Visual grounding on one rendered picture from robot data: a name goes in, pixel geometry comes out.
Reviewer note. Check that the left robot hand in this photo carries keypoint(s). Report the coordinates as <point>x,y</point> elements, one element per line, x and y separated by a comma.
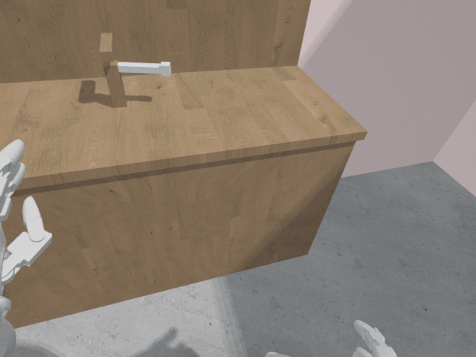
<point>27,247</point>

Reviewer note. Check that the tap lever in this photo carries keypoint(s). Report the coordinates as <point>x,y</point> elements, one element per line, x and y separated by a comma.
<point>148,68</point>

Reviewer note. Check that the right robot hand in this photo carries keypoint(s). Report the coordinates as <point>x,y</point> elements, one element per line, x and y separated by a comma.
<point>374,340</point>

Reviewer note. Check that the counter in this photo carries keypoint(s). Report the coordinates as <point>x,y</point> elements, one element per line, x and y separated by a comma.
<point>148,182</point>

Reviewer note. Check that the robot left forearm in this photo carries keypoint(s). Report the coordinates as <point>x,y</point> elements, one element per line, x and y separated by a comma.
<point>7,332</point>

